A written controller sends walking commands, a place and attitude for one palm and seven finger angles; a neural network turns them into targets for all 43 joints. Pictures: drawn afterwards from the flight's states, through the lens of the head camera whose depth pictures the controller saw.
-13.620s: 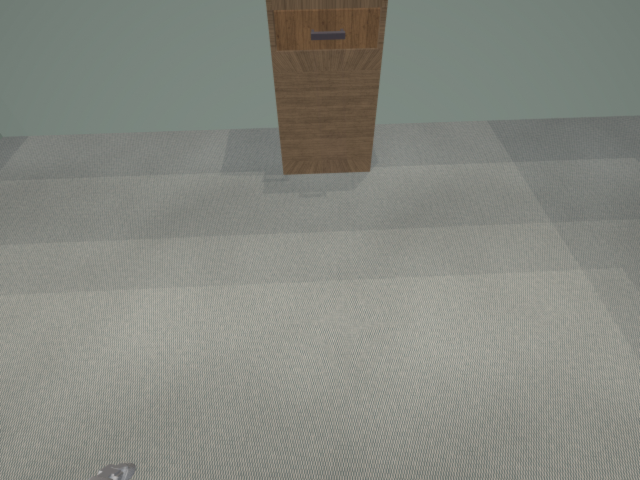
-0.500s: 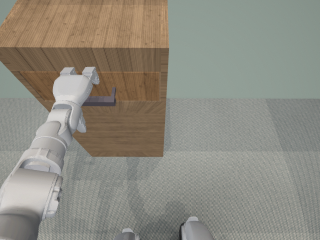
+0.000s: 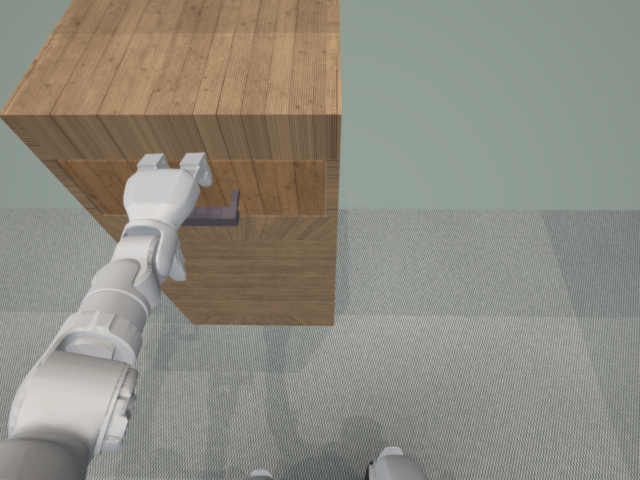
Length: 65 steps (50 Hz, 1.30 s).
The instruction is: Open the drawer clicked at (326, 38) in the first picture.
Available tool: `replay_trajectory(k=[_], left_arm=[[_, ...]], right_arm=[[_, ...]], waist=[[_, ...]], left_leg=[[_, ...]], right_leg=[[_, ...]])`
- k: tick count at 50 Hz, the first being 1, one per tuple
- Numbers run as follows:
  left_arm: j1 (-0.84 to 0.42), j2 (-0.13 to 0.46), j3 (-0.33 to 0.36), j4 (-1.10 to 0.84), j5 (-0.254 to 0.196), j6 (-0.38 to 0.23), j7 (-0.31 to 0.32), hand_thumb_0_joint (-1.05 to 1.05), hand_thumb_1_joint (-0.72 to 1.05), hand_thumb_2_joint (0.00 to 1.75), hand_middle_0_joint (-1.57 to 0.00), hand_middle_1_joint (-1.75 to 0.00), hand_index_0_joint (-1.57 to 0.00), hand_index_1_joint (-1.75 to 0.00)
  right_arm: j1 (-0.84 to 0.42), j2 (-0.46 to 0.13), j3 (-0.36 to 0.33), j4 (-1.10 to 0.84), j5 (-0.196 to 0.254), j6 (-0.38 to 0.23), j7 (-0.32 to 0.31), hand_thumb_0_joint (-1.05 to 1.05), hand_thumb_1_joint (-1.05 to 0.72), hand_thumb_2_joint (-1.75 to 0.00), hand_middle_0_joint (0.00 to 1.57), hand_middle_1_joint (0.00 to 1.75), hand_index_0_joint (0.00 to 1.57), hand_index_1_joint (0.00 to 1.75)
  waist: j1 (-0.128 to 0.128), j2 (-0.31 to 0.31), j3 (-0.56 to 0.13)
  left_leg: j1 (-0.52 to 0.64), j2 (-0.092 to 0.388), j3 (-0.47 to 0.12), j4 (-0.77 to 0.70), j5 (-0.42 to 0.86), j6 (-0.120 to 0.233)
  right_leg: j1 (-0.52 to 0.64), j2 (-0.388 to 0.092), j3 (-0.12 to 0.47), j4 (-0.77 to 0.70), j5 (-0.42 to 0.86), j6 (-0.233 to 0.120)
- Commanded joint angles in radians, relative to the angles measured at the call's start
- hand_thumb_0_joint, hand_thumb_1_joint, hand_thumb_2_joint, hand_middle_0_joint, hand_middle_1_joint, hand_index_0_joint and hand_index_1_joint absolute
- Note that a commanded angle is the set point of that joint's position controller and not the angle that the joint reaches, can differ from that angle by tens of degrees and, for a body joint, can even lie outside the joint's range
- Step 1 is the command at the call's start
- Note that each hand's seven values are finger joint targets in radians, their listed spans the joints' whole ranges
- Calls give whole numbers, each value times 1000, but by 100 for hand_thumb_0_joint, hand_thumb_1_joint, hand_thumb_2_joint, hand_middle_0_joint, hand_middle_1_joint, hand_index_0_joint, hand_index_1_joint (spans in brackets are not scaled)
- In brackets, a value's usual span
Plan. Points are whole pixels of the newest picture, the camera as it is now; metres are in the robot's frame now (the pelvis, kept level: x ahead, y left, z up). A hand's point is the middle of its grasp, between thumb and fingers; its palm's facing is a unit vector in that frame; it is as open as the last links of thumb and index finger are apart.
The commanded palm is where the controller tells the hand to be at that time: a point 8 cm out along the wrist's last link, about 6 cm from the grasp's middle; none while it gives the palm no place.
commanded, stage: lower the fingers behind the handle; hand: left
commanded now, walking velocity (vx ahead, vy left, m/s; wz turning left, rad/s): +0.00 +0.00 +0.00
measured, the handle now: (199, 205) +0.52 +0.18 -0.05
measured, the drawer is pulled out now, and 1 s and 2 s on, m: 0.00 0.00 0.00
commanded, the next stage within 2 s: close the thumb around the handle in 1.50 s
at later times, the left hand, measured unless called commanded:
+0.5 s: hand (186, 228) +0.47 +0.19 -0.03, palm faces -0.08 -0.01 -1.00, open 13.8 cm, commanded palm +0.46 +0.20 +0.02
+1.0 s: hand (189, 240) +0.47 +0.19 -0.06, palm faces -0.06 -0.01 -1.00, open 13.8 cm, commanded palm +0.45 +0.19 -0.01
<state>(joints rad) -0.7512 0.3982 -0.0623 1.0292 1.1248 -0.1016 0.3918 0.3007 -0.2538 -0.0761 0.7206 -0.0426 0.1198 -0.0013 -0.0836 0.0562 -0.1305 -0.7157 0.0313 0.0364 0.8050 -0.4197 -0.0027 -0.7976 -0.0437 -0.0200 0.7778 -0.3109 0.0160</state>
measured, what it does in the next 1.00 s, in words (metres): stands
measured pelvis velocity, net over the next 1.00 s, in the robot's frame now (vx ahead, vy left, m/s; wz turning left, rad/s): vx -0.02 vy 0.00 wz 0.00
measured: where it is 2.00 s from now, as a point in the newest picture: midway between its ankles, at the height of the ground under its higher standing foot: outside the picture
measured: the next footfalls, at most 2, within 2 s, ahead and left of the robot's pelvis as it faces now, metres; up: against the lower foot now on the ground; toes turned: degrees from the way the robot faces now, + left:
none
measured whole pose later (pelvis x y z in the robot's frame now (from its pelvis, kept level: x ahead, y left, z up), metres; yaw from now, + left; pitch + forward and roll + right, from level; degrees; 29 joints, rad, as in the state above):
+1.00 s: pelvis -0.02 +0.00 -0.04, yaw +0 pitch +26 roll -1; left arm -0.81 0.44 -0.01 1.10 1.15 -0.11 0.45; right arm 0.30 -0.26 -0.07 0.74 -0.07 0.08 0.01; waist -0.13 0.06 -0.17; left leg -1.02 0.04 0.02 1.07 -0.51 0.00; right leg -1.09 -0.04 -0.02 1.02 -0.38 0.02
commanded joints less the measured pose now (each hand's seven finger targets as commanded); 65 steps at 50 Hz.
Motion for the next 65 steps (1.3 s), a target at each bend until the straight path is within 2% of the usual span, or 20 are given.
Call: replay_trajectory(k=[1, 5, 8, 12, 14, 16, 19, 23, 29, 31, 35, 39, 43, 46, 47, 51, 52, 55, 58, 65], left_arm=[[-462, 207, 43, -169, -6, 7, 46, 0, -50, 30, -30, -120, -30, -120], [-441, 235, 71, -165, -3, -7, 43, 0, -50, 30, -30, -120, -30, -120], [-416, 255, 92, -143, 0, -8, 50, 0, -50, 30, -30, -120, -30, -120], [-422, 265, 94, -122, 6, 2, 60, 0, -50, 30, -30, -120, -30, -120], [-434, 267, 100, -154, 5, -7, 60, 0, -50, 30, -30, -120, -30, -120], [-442, 245, 78, -139, 5, -4, 61, 0, -50, 30, -30, -120, -30, -120], [-468, 307, 119, -155, -2, -13, 60, 0, -50, 30, -30, -120, -30, -120], [-450, 294, 104, -132, 4, -18, 60, 0, -50, 30, -30, -120, -30, -120], [-459, 279, 105, -146, 4, -32, 64, 0, -50, 30, -30, -120, -30, -120], [-437, 247, 87, -122, 2, -26, 67, 0, -50, 30, -30, -120, -30, -120], [-464, 282, 102, -109, 10, -16, 81, 0, -50, 30, -30, -120, -30, -120], [-459, 310, 131, -125, 11, -15, 93, 0, -50, 30, -30, -120, -30, -120], [-445, 276, 102, -106, 16, -6, 97, 0, -50, 30, -30, -120, -30, -120], [-470, 285, 105, -124, 20, -9, 97, 0, -50, 30, -30, -120, -30, -120], [-466, 258, 87, -119, 18, -9, 97, 0, -50, 30, -30, -120, -30, -120], [-442, 239, 81, -92, 12, -3, 97, 0, -50, 30, -30, -120, -30, -120], [-457, 242, 79, -86, 15, -1, 98, 0, -50, 30, -30, -120, -30, -120], [-496, 286, 102, -105, 24, -8, 104, 0, -50, 30, -30, -120, -30, -120], [-483, 247, 75, -101, 22, 10, 107, 0, -50, 30, -30, -120, -30, -120], [-514, 279, 78, -83, 11, 28, 78, 0, -50, 30, -30, -120, -30, -120]], right_arm=[[124, -154, -49, -51, -4, -18, -14, 0, -90, -90, 20, 30, 20, 30], [125, -152, -47, -52, -11, -22, -15, 0, -90, -90, 20, 30, 20, 30], [123, -156, -46, -48, -13, -24, -13, 0, -90, -90, 20, 30, 20, 30], [127, -160, -45, -46, -13, -29, -12, 0, -90, -90, 20, 30, 20, 30], [128, -158, -49, -50, -15, -31, -11, 0, -90, -90, 20, 30, 20, 30], [137, -157, -51, -41, -14, -34, -12, 0, -90, -90, 20, 30, 20, 30], [140, -166, -47, -37, -17, -39, -14, 0, -90, -90, 20, 30, 20, 30], [145, -165, -47, -30, -16, -41, -14, 0, -90, -90, 20, 30, 20, 30], [163, -167, -51, -23, -25, -46, -8, 0, -90, -90, 20, 30, 20, 30], [167, -165, -51, -18, -25, -45, -3, 0, -90, -90, 20, 30, 20, 30], [159, -173, -44, -18, -24, -43, 0, 0, -90, -90, 20, 30, 20, 30], [154, -171, -43, -21, -30, -43, 1, 0, -90, -90, 20, 30, 20, 30], [147, -170, -43, -22, -27, -45, 4, 0, -90, -90, 20, 30, 20, 30], [151, -172, -42, -20, -28, -48, 2, 0, -90, -90, 20, 30, 20, 30], [151, -169, -44, -22, -28, -50, 3, 0, -90, -90, 20, 30, 20, 30], [153, -170, -43, -17, -30, -49, 5, 0, -90, -90, 20, 30, 20, 30], [153, -171, -42, -15, -28, -50, 4, 0, -90, -90, 20, 30, 20, 30], [152, -175, -38, -15, -32, -52, 1, 0, -90, -90, 20, 30, 20, 30], [152, -168, -41, -19, -31, -53, 5, 0, -90, -90, 20, 30, 20, 30], [160, -173, -33, -19, -23, -54, -4, 0, -90, -90, 20, 30, 20, 30]], waist=[[-41, -26, -407], [-30, -25, -459], [-25, -36, -440], [-36, -46, -444], [-29, -18, -492], [-47, -21, -475], [-43, -35, -503], [-48, -22, -485], [-49, -2, -546], [-52, 5, -514], [-55, 0, -490], [-50, -6, -537], [-57, 8, -507], [-57, 25, -523], [-63, 31, -527], [-65, 14, -513], [-76, -3, -491], [-76, 16, -525], [-73, 43, -532], [-85, 18, -528]], left_leg=[[164, -58, -6, -60, 359, 33], [135, -62, -4, -33, 383, 35], [96, -62, 1, -14, 368, 35], [58, -63, 1, 9, 343, 38], [69, -63, -4, 23, 361, 36], [62, -60, -3, 33, 345, 37], [32, -63, -7, 45, 320, 42], [10, -62, -8, 63, 308, 41], [32, -55, -26, 96, 355, 36], [26, -51, -24, 102, 357, 34], [-28, -54, -26, 108, 288, 36], [-31, -55, -25, 129, 313, 39], [-49, -54, -25, 141, 280, 36], [-35, -50, -34, 149, 288, 33], [-30, -51, -33, 153, 286, 33], [-47, -49, -37, 166, 287, 32], [-59, -47, -41, 168, 274, 33], [-76, -48, -43, 185, 263, 35], [-56, -50, -39, 188, 283, 30], [-81, -50, -43, 185, 250, 35]], right_leg=[[262, 66, -13, -51, 289, -51], [282, 64, -6, -18, 330, -50], [266, 63, -4, -5, 327, -49], [242, 63, -3, 13, 313, -46], [240, 63, -1, 30, 321, -50], [212, 63, -3, 30, 307, -47], [228, 61, 5, 41, 298, -46], [184, 62, 0, 56, 277, -45], [139, 66, -11, 95, 281, -51], [111, 67, -15, 97, 277, -50], [90, 64, -12, 105, 221, -50], [107, 65, -11, 124, 249, -50], [60, 65, -14, 132, 211, -49], [37, 65, -20, 147, 201, -52], [30, 66, -21, 145, 197, -52], [7, 66, -26, 157, 192, -51], [-10, 65, -27, 157, 178, -51], [-15, 64, -23, 178, 173, -51], [-17, 66, -27, 178, 182, -52], [-8, 65, -24, 175, 167, -48]])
